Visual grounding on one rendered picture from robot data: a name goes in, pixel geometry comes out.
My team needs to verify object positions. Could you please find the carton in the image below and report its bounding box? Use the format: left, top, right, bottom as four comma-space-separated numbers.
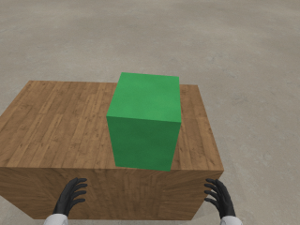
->
106, 72, 182, 172

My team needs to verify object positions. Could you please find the robot right hand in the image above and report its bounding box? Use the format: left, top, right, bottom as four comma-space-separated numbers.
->
204, 178, 236, 219

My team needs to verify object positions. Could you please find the right robot forearm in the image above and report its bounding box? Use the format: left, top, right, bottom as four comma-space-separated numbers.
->
219, 216, 243, 225

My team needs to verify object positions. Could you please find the robot left hand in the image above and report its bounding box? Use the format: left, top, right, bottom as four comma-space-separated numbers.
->
52, 177, 88, 217

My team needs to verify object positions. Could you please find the pedestal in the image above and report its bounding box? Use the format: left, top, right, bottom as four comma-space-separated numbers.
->
0, 80, 224, 221

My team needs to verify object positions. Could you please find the left robot forearm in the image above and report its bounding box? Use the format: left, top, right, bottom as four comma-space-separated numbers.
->
43, 214, 68, 225

